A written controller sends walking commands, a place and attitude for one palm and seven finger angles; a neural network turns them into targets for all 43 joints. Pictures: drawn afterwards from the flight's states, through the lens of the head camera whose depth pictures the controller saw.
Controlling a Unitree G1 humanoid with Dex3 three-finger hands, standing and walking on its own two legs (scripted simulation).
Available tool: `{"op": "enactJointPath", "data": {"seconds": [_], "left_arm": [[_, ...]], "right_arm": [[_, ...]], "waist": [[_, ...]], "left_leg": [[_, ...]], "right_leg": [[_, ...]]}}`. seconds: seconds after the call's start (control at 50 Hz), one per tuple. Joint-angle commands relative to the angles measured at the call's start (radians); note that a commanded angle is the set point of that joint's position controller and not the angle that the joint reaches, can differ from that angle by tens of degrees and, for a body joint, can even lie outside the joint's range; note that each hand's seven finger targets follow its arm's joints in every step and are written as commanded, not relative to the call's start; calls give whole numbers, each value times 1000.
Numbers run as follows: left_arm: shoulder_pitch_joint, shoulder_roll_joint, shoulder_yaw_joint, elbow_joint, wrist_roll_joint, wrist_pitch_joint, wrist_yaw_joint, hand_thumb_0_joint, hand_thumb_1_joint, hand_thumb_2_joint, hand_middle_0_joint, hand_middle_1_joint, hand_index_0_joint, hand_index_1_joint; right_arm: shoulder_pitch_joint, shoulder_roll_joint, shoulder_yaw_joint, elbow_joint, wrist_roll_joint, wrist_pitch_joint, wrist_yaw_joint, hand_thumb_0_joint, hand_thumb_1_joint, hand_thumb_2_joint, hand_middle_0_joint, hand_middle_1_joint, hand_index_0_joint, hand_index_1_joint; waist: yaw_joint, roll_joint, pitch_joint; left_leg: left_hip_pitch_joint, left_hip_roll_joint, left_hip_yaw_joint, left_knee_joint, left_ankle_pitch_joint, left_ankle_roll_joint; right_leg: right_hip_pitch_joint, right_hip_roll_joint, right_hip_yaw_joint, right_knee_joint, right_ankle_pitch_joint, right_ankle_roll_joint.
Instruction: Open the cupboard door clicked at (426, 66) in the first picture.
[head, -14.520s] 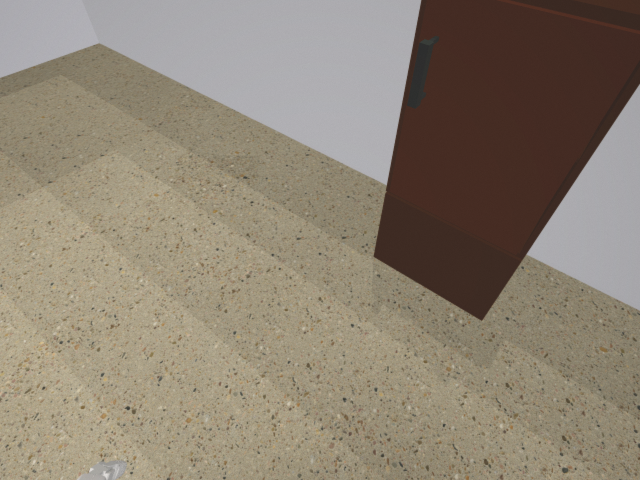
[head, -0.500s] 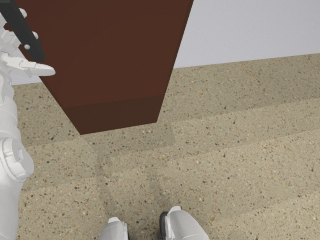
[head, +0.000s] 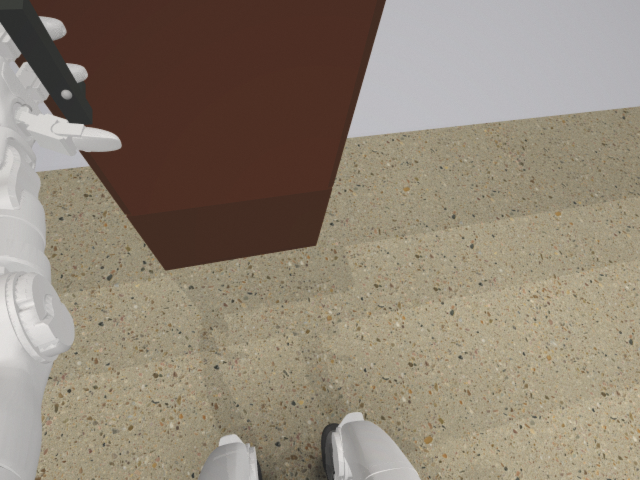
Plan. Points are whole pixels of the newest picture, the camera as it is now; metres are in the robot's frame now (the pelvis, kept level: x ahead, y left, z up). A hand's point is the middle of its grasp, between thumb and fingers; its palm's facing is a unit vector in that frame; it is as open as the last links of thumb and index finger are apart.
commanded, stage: slide the fingers in behind the handle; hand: left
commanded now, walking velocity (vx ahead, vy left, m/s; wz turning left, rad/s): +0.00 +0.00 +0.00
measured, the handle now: (52, 54) +0.60 +0.24 +0.10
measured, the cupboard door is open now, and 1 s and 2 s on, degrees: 0 0 16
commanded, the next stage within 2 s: close the thumb around the handle in 0.02 s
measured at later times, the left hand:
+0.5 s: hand (68, 93) +0.55 +0.22 +0.09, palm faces +0.10 -1.00 -0.01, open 9.9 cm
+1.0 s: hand (73, 93) +0.54 +0.21 +0.09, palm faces +0.10 -1.00 -0.01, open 5.9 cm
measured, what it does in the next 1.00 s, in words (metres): stands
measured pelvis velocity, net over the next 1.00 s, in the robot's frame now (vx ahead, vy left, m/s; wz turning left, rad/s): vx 0.00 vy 0.00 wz -0.01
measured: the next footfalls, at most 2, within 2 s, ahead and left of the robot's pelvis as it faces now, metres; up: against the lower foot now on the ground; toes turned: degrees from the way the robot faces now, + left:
none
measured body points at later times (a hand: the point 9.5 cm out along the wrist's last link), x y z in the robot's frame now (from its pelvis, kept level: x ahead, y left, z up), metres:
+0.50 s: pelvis +0.00 +0.00 +0.00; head +0.15 +0.02 +0.42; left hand +0.53 +0.27 +0.09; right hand -0.04 -0.26 -0.10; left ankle -0.02 +0.09 -0.68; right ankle +0.02 -0.13 -0.68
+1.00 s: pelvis +0.00 +0.00 +0.00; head +0.15 +0.02 +0.43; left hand +0.53 +0.27 +0.10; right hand -0.03 -0.26 -0.10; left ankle -0.02 +0.09 -0.68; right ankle +0.02 -0.13 -0.68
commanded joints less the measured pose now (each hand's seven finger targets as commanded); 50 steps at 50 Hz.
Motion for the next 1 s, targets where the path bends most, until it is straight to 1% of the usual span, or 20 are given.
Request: {"op": "enactJointPath", "data": {"seconds": [0.0,0.02,0.08,0.1,0.16,0.2,0.24,0.28,0.32,0.4,0.48,0.54,0.6,0.68,0.74,0.76,0.82,0.88,0.92,0.98], "left_arm": [[-460,240,15,-188,-12,-68,12,0,-500,300,-300,-1200,-300,-1200],[-477,224,-3,-184,-9,-64,12,0,-500,300,-300,-1200,-300,-1200],[-480,283,31,-200,9,-71,25,0,-500,300,-300,-1200,-300,-1200],[-492,262,15,-210,9,-72,26,0,-500,300,-300,-1200,-300,-1200],[-473,305,52,-194,7,-76,29,0,-332,372,-312,-1218,-312,-1218],[-497,273,19,-198,10,-74,24,0,-220,420,-320,-1230,-320,-1230],[-472,309,54,-222,7,-78,23,0,-108,468,-328,-1242,-328,-1242],[-451,303,56,-226,2,-82,17,0,4,516,-336,-1254,-336,-1254],[-431,277,38,-199,-3,-68,10,0,116,564,-344,-1266,-344,-1266],[-459,278,34,-199,-6,-59,8,0,340,660,-360,-1290,-360,-1290],[-456,265,29,-241,-8,-82,7,0,564,756,-376,-1314,-376,-1314],[-442,221,0,-211,-14,-76,5,0,732,828,-388,-1332,-388,-1332],[-444,234,22,-239,-18,-74,13,0,900,900,-400,-1350,-400,-1350],[-421,265,39,-235,-9,-77,23,0,900,900,-400,-1350,-400,-1350],[-428,227,12,-228,-9,-76,22,0,900,900,-400,-1350,-400,-1350],[-420,266,42,-230,-8,-83,25,0,900,900,-400,-1350,-400,-1350],[-419,228,10,-224,-4,-84,22,0,900,900,-400,-1350,-400,-1350],[-426,279,47,-242,-4,-93,22,0,900,900,-400,-1350,-400,-1350],[-441,242,12,-224,-4,-86,18,0,900,900,-400,-1350,-400,-1350],[-356,234,27,-224,-13,-84,12,0,900,900,-400,-1350,-400,-1350]], "right_arm": [[218,-195,-69,-11,-7,-13,-13,0,-900,-900,200,300,200,300],[216,-193,-66,-11,-8,-14,-11,0,-900,-900,200,300,200,300],[218,-196,-66,-19,-10,-16,-14,0,-900,-900,200,300,200,300],[216,-193,-65,-18,-10,-18,-12,0,-900,-900,200,300,200,300],[220,-199,-64,-24,-10,-18,-15,0,-900,-900,200,300,200,300],[215,-193,-63,-21,-9,-20,-13,0,-900,-900,200,300,200,300],[222,-199,-69,-24,-11,-18,-12,0,-900,-900,200,300,200,300],[222,-196,-68,-27,-10,-16,-11,0,-900,-900,200,300,200,300],[218,-196,-68,-25,-6,-13,-9,0,-900,-900,200,300,200,300],[221,-196,-67,-22,-5,-11,-15,0,-900,-900,200,300,200,300],[223,-192,-70,-20,-8,-15,-13,0,-900,-900,200,300,200,300],[220,-192,-72,-11,-7,-14,-10,0,-900,-900,200,300,200,300],[222,-195,-75,-13,-10,-13,-10,0,-900,-900,200,300,200,300],[213,-192,-71,-22,-7,-10,-7,0,-900,-900,200,300,200,300],[206,-191,-72,-25,-6,-12,-7,0,-900,-900,200,300,200,300],[208,-194,-72,-27,-6,-13,-9,0,-900,-900,200,300,200,300],[204,-188,-71,-29,-5,-16,-8,0,-900,-900,200,300,200,300],[206,-193,-71,-28,-7,-16,-10,0,-900,-900,200,300,200,300],[201,-189,-68,-28,-5,-17,-12,0,-900,-900,200,300,200,300],[201,-190,-72,-37,-3,-16,-9,0,-900,-900,200,300,200,300]], "waist": [[-22,164,-486],[-28,160,-468],[-13,181,-511],[-20,197,-515],[-14,148,-510],[-22,190,-512],[-7,185,-551],[0,186,-578],[-7,157,-514],[-17,159,-495],[-7,201,-542],[-18,180,-494],[-7,184,-534],[2,173,-512],[-10,148,-485],[2,155,-492],[-5,160,-497],[8,169,-536],[-11,148,-502],[18,158,-519]], "left_leg": [[368,-10,-61,-85,531,-13],[347,-11,-60,-90,506,-12],[352,-13,-59,-85,521,-11],[365,-13,-59,-82,524,-12],[327,-13,-55,-79,515,-5],[342,-13,-54,-79,516,-9],[370,-11,-56,-78,553,-12],[380,-9,-57,-73,586,-15],[348,-10,-51,-79,555,-10],[338,-10,-52,-87,527,-8],[392,-9,-60,-83,579,-16],[389,-7,-63,-85,568,-17],[413,-6,-63,-83,597,-18],[370,-10,-56,-88,583,-16],[352,-12,-51,-93,536,-11],[356,-12,-51,-91,542,-10],[364,-13,-50,-93,545,-13],[364,-14,-51,-89,551,-13],[340,-14,-48,-89,528,-10],[357,-15,-45,-92,550,-12]], "right_leg": [[198,45,20,-38,338,-24],[199,43,18,-38,327,-23],[217,40,25,-29,344,-25],[204,41,23,-30,340,-24],[241,43,28,-26,361,-26],[222,40,28,-27,355,-23],[242,43,26,-25,377,-25],[249,44,25,-19,398,-26],[246,46,24,-30,390,-24],[238,45,24,-35,371,-23],[230,46,22,-29,383,-27],[201,47,16,-36,358,-25],[213,46,16,-33,375,-24],[246,46,21,-30,397,-26],[242,45,22,-39,373,-22],[249,46,25,-36,377,-27],[242,45,24,-36,375,-23],[267,44,29,-29,390,-25],[260,44,29,-32,387,-22],[265,44,26,-29,388,-26]]}}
